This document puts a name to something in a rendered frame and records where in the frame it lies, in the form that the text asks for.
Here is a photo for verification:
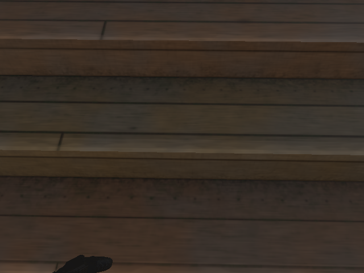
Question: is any robot left hand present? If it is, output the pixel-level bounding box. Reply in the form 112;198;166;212
53;255;113;273

